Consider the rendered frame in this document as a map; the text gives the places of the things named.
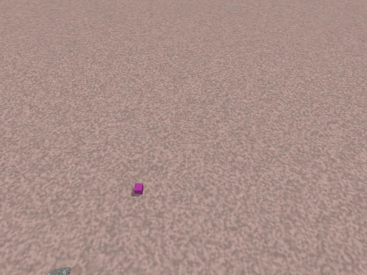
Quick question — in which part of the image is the cube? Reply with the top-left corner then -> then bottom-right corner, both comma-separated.
134,183 -> 143,194

